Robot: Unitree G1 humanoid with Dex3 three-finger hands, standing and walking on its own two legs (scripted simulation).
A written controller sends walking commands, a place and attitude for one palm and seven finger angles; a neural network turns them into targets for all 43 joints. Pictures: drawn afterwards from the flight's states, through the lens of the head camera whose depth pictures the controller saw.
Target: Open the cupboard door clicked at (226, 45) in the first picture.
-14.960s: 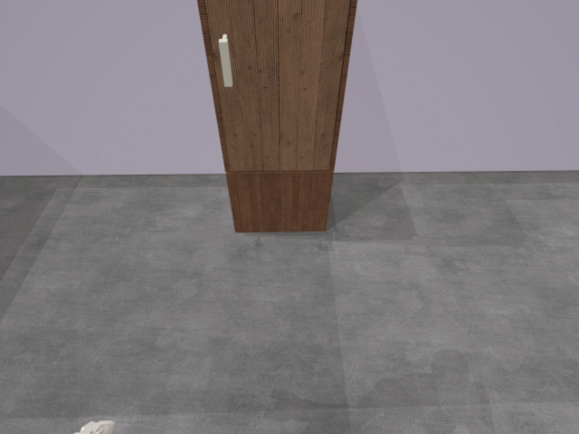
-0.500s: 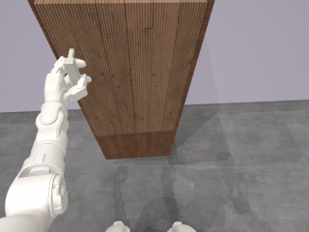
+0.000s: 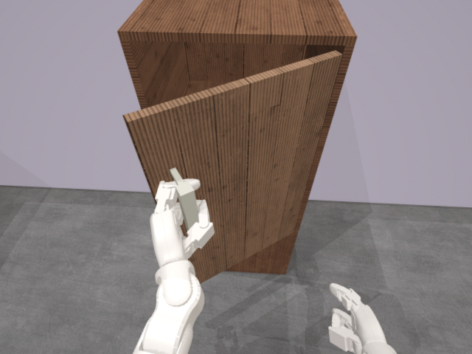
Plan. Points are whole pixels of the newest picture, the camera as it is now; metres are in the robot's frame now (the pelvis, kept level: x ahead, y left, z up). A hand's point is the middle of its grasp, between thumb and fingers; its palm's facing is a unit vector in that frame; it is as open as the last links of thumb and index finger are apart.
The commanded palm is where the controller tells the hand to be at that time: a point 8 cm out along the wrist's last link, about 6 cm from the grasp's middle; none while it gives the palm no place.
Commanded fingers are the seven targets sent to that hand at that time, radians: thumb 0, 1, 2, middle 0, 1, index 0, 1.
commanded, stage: pull the door open along its arc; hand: left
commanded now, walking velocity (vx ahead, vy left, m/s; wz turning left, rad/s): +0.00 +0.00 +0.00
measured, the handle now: (184, 202) +0.35 +0.11 +0.08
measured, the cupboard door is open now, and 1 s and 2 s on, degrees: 34 41 46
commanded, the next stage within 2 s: open thumb and fingers to let go in 0.26 s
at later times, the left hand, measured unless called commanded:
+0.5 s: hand (222, 241) +0.27 +0.04 +0.09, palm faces +0.36 -0.93 -0.02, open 6.4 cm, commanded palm +0.22 +0.07 +0.08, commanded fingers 0.00 0.34 0.66 -0.36 -1.29 -0.36 -1.29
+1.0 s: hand (219, 243) +0.27 +0.04 +0.08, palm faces +0.33 -0.94 -0.02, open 14.0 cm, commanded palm +0.22 +0.06 +0.08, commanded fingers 0.00 -0.50 0.30 -0.21 -0.65 -0.21 -0.65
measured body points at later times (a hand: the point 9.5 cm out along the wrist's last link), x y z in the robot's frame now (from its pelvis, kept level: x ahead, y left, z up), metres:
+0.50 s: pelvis +0.00 -0.04 +0.00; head +0.00 -0.07 +0.45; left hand +0.25 +0.09 +0.09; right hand +0.19 -0.26 -0.09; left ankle +0.01 +0.12 -0.70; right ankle -0.02 -0.10 -0.70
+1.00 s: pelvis +0.00 -0.03 +0.00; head +0.01 -0.05 +0.45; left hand +0.25 +0.09 +0.09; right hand +0.19 -0.24 -0.09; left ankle +0.01 +0.12 -0.70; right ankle -0.02 -0.10 -0.70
